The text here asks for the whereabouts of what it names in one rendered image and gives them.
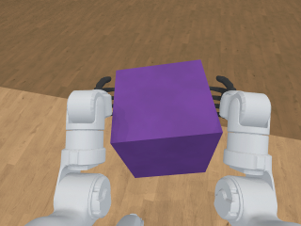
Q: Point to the robot left hand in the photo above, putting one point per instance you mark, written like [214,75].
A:
[102,82]

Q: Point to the carton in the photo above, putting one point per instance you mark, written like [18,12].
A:
[164,120]

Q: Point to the robot left forearm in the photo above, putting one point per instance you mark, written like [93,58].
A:
[85,122]

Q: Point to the robot right hand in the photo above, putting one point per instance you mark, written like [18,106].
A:
[229,86]

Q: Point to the robot right upper arm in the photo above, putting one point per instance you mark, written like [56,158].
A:
[247,201]

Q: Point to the robot left upper arm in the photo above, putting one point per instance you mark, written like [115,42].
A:
[80,199]

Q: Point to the robot right forearm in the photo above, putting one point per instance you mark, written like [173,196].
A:
[248,115]

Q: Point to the robot left thigh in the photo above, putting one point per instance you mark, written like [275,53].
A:
[131,220]

